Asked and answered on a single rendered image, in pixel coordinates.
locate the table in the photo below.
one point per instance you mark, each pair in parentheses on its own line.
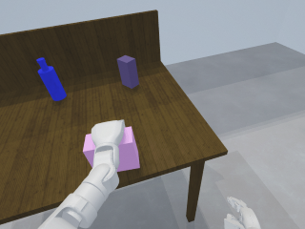
(42,140)

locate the robot left hand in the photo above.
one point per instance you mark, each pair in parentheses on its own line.
(108,132)

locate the left robot upper arm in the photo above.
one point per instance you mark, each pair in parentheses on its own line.
(59,223)

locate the sponge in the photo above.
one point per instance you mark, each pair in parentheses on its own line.
(128,152)

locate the robot right hand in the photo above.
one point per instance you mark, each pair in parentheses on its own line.
(247,217)

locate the robot left forearm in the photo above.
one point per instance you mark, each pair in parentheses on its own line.
(80,207)

